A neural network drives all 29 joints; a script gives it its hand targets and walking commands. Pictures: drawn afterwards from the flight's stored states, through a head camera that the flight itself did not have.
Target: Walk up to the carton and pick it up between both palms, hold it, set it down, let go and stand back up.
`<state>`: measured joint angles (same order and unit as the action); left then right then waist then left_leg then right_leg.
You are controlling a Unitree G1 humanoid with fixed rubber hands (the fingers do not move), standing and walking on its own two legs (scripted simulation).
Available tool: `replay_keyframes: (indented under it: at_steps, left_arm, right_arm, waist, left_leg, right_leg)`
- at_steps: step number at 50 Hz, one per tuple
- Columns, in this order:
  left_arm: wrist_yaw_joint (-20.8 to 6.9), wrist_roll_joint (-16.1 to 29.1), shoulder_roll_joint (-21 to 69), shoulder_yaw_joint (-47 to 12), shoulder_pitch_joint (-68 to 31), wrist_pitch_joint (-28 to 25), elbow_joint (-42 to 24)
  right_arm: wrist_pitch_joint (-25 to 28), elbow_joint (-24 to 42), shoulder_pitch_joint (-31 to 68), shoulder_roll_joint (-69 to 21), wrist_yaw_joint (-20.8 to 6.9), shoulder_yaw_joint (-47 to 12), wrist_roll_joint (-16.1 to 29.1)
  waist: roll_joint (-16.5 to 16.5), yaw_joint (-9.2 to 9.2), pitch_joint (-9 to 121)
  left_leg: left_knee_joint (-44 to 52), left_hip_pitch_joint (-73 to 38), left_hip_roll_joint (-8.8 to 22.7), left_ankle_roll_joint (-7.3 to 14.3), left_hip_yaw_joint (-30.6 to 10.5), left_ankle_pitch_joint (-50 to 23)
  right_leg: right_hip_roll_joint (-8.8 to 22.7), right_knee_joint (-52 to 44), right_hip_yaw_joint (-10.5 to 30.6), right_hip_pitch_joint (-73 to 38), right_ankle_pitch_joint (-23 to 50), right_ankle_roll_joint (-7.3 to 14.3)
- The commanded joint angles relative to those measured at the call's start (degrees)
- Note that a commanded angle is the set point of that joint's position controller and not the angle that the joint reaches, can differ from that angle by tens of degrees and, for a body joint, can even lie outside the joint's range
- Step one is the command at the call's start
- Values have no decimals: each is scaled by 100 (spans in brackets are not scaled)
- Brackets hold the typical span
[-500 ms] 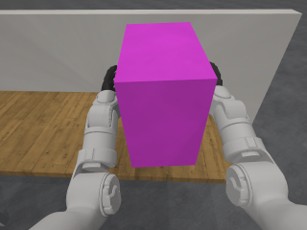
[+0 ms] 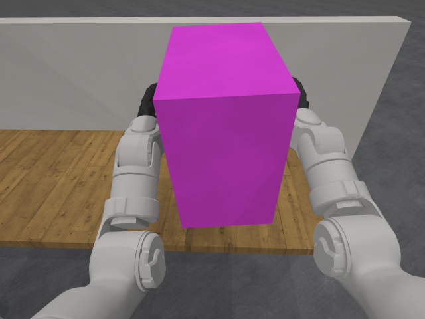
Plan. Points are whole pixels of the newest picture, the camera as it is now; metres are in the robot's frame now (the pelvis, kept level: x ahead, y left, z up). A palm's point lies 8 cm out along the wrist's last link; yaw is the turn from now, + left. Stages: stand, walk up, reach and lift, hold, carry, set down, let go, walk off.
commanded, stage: reach and lift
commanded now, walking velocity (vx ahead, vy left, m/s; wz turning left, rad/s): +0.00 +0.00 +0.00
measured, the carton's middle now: (222, 123) +0.43 +0.01 +0.20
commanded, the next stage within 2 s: hold in 0.48 s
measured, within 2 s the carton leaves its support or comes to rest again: neither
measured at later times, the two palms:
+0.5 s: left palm (144, 115) +0.37 +0.15 +0.26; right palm (302, 107) +0.38 -0.12 +0.26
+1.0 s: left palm (143, 112) +0.36 +0.15 +0.26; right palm (304, 103) +0.37 -0.12 +0.27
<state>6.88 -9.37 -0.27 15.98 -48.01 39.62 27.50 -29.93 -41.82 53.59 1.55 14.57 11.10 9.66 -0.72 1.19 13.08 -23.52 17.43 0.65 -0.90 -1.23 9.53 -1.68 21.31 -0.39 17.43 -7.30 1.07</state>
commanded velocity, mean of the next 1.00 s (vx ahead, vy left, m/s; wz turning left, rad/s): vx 0.00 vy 0.00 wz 0.00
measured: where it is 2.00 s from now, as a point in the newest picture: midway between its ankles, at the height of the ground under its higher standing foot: outside the picture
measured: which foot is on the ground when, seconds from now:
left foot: down 0.00-1.00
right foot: down 0.00-1.00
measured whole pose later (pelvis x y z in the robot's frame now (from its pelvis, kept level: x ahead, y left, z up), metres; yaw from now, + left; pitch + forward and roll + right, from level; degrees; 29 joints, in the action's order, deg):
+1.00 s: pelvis -0.01 +0.00 +0.00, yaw +0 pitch +2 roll +0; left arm 6.4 -9.4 -0.6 16.0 -50.0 47.9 22.1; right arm -37.9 -36.9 56.0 2.5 16.5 11.1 12.1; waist -0.7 1.6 14.3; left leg -23.5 16.9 0.7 -0.9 -1.3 9.0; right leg -1.7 21.3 -0.4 16.9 -6.8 1.1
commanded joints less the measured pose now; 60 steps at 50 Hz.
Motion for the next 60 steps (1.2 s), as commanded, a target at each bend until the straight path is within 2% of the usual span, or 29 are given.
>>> replay_keyframes:
  at_steps: [1, 9, 17, 22, 32, 60]
  left_arm:
    - [-736, 1109, 3772, -2735, -5778, -120, -1746]
    - [-854, 963, 3616, -2546, -5545, 173, -1620]
    - [-819, 1129, 3683, -2727, -5905, 284, -2056]
    - [-839, 1011, 3589, -2559, -5828, 429, -1866]
    - [-884, 989, 3544, -2393, -6087, 529, -1795]
    - [-919, 1033, 3561, -2385, -6098, 570, -1747]
  right_arm:
    - [44, 2136, 5770, -4297, -397, -2832, 1667]
    - [-263, 1851, 5529, -4097, -311, -2703, 1659]
    - [-406, 2333, 5843, -4230, -300, -2858, 1859]
    - [-542, 2004, 5766, -4119, -310, -2734, 1793]
    - [-682, 1764, 5901, -4131, -348, -2603, 1819]
    - [-778, 1873, 5944, -4146, -298, -2584, 1863]
  waist:
    - [405, 447, 2724]
    - [389, 529, 2148]
    - [470, 472, 2520]
    - [455, 450, 2154]
    - [460, 415, 2102]
    - [505, 448, 2175]
  left_leg:
    - [59, -1264, -403, -53, -126, -1067]
    - [193, -1180, -374, -16, -109, -725]
    - [138, -1188, -377, -33, -149, -853]
    - [235, -1111, -344, -5, -149, -517]
    - [307, -969, -310, 18, -178, -233]
    - [270, -954, -302, -8, -233, -287]
  right_leg:
    - [-175, -157, 53, -2591, 1876, -352]
    - [-168, -250, 58, -2497, 1495, -355]
    - [-217, -204, 74, -2520, 1528, -327]
    - [-213, -277, 52, -2340, 1073, -311]
    - [-194, -303, 65, -2249, 742, -272]
    - [-171, -284, 78, -2273, 825, -262]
